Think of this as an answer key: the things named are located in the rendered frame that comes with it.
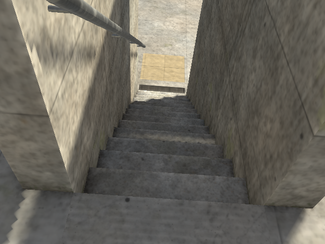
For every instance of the stairs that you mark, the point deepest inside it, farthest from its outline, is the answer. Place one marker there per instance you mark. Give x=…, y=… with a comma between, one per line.
x=162, y=149

